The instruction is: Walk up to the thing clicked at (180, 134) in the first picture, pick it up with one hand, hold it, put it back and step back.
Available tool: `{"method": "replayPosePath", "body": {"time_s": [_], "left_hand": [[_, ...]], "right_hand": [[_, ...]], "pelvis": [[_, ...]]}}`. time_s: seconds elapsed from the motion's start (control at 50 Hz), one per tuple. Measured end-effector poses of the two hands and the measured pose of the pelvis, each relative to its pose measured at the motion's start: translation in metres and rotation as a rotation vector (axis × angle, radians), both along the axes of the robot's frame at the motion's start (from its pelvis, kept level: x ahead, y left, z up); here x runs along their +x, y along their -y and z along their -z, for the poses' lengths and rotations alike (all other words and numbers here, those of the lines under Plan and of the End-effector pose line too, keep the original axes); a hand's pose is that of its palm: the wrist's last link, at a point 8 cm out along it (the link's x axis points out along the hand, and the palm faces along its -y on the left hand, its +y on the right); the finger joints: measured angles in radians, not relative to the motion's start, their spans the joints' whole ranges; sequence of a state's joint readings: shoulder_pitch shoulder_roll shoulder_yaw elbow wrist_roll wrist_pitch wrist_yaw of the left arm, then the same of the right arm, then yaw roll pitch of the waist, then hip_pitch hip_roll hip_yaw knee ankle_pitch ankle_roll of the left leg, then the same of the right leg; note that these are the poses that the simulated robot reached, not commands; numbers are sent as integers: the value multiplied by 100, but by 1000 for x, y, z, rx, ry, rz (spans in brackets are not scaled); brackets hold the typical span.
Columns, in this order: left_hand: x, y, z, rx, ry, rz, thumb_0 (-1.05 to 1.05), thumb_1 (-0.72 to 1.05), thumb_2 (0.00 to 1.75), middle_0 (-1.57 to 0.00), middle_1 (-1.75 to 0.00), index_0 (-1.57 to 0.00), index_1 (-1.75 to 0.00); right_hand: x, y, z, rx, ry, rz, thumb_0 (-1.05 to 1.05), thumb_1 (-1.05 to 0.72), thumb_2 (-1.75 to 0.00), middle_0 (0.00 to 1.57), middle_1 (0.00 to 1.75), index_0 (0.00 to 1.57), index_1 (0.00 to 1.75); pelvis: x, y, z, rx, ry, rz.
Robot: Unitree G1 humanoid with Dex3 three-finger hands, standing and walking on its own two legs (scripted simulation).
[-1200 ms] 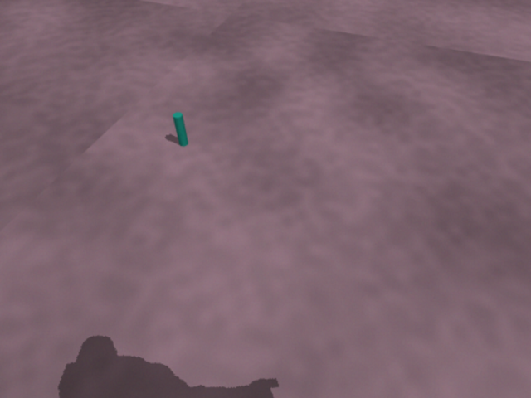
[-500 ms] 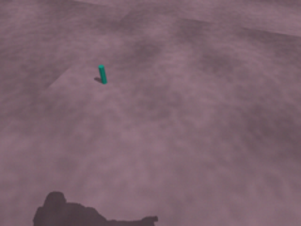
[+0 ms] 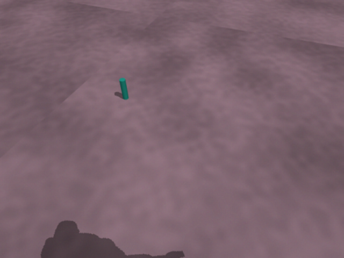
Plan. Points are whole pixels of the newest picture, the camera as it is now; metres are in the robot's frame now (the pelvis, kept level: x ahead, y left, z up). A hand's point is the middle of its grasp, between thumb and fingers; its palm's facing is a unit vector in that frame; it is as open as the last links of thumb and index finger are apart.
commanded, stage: walk up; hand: left
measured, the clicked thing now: (124, 89) +1.54 +0.43 -0.68
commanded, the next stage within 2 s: none
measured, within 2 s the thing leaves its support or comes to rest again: neither
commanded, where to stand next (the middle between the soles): +1.22 +0.20 m, yaw +9 degrees
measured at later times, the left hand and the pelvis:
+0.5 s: hand (27, 233) +0.22 +0.41 -0.16, palm faces +0.06 -0.95 -0.29, open 7.4 cm; pelvis +0.17 +0.13 -0.01, yaw +6 degrees
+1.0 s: hand (72, 135) +0.55 +0.38 -0.13, palm faces +0.13 -0.93 -0.33, open 7.4 cm; pelvis +0.45 +0.12 -0.01, yaw +9 degrees
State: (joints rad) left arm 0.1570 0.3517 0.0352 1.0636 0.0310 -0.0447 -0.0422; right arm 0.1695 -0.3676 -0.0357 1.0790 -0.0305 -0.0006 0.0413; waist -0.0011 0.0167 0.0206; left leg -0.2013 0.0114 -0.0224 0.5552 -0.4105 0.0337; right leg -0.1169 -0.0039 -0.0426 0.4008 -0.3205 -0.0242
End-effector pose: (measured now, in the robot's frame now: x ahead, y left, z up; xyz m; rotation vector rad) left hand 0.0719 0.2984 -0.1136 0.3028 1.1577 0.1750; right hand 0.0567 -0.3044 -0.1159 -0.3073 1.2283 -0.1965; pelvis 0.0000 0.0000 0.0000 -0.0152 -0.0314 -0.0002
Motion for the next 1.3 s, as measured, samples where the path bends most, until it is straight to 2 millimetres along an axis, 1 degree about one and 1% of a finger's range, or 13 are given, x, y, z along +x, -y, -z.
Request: {"method": "replayPosePath", "body": {"time_s": [0.08, 0.18, 0.28, 0.36, 0.5, 0.62, 0.74, 0.88, 0.94, 1.0, 1.1, 1.2, 1.3], "left_hand": [[-12, -26, -7, 27, 29, -55, 0, 90, 89, -20, -30, -20, -30], [-25, -72, -5, 62, -30, -113, 0, 90, 89, -20, -30, -20, -30], [-5, -128, 20, 69, -66, -154, 0, 90, 89, -20, -30, -20, -30], [36, -155, 40, 54, -96, -128, 0, 91, 89, -20, -30, -20, -30], [136, -159, 17, -34, 16, -75, 0, 91, 89, -20, -30, -20, -30], [197, -171, 6, -29, 17, -69, 0, 91, 89, -20, -30, -20, -30], [276, -172, 2, 0, 5, -55, 0, 91, 89, -20, -30, -20, -30], [412, -145, 3, 19, 122, -29, 0, 91, 90, -20, -30, -20, -30], [447, -133, -4, 19, 189, -40, 0, 91, 89, -20, -30, -20, -30], [461, -127, -15, 19, 200, -88, 0, 91, 89, -20, -30, -20, -30], [463, -130, -18, 30, 117, -128, 0, 91, 89, -20, -30, -20, -30], [467, -144, -9, 30, 29, -160, 0, 90, 89, -20, -30, -20, -30], [485, -166, 15, 12, -30, -205, 0, 90, 89, -20, -30, -20, -30]], "right_hand": [[23, 3, -8, -31, -11, -50, 1, -90, -90, 20, 30, 21, 30], [76, -9, -19, -60, 40, -98, 1, -91, -90, 20, 30, 20, 30], [137, -45, -21, -99, 90, -140, 1, -91, -90, 20, 30, 20, 30], [166, -80, -19, -114, 153, -119, 1, -91, -90, 20, 30, 20, 30], [174, -125, -30, -72, 69, -82, 1, -90, -90, 20, 30, 21, 30], [202, -140, -26, -57, 21, -60, 1, -90, -90, 21, 30, 21, 30], [256, -136, -12, -46, -25, -54, 1, -90, -90, 21, 30, 21, 30], [350, -114, 23, -49, -90, -88, 1, -90, -90, 20, 30, 21, 30], [406, -115, 23, -32, -59, -120, 1, -90, -90, 20, 30, 21, 30], [468, -118, 11, -18, 11, -166, 1, -91, -90, 20, 30, 21, 30], [562, -122, -9, -16, 140, -218, 1, -91, -90, 20, 30, 21, 30], [629, -134, -16, -29, 153, -256, 1, -91, -90, 20, 30, 20, 30], [693, -161, -13, -50, 139, -306, 1, -91, -90, 20, 30, 20, 30]], "pelvis": [[14, -12, 0, 4, -2, -22], [43, -38, 5, -17, 14, -57], [87, -77, 24, -35, 16, -95], [116, -107, 34, 0, 28, -89], [171, -134, 6, 3, 28, -109], [231, -145, 1, 28, 28, -110], [298, -144, 8, 44, 10, -113], [389, -129, 29, 7, -9, -141], [421, -121, 26, 26, 2, -153], [453, -118, 14, 43, 16, -160], [500, -121, 5, 29, 27, -147], [545, -130, 7, -6, 20, -164], [597, -147, 20, -27, 8, -172]]}}
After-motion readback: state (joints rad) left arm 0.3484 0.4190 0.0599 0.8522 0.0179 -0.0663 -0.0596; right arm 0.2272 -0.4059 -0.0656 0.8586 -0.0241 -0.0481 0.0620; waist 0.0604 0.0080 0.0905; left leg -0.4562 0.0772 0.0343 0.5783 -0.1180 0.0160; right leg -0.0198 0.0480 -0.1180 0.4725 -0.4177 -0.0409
